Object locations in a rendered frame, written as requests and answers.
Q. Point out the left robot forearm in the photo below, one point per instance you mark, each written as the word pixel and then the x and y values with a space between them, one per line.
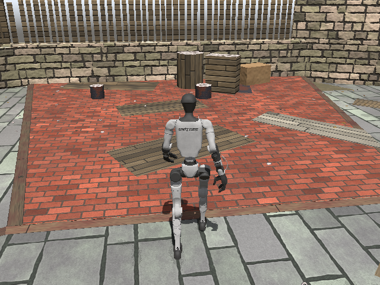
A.
pixel 165 152

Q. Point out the robot left upper arm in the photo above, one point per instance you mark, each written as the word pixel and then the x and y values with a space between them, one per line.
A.
pixel 168 134

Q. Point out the robot right upper arm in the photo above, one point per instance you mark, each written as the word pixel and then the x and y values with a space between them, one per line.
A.
pixel 206 124

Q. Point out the right robot forearm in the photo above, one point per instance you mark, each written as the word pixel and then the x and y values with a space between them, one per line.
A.
pixel 217 162

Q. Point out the robot left hand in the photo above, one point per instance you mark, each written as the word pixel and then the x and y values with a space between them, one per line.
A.
pixel 170 155

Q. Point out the robot right shin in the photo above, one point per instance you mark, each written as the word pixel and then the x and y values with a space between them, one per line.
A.
pixel 203 206

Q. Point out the robot head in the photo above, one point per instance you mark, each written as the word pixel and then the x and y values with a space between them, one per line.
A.
pixel 189 103

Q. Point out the robot right hand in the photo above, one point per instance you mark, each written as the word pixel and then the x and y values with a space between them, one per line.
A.
pixel 223 179

